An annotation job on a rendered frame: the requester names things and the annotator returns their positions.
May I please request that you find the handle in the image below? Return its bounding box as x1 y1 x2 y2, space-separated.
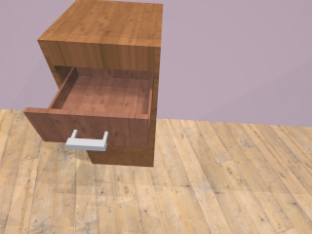
65 130 108 151

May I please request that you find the drawer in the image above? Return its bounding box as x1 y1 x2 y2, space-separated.
23 66 154 148

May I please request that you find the cabinet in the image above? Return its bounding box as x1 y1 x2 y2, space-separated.
37 0 164 168

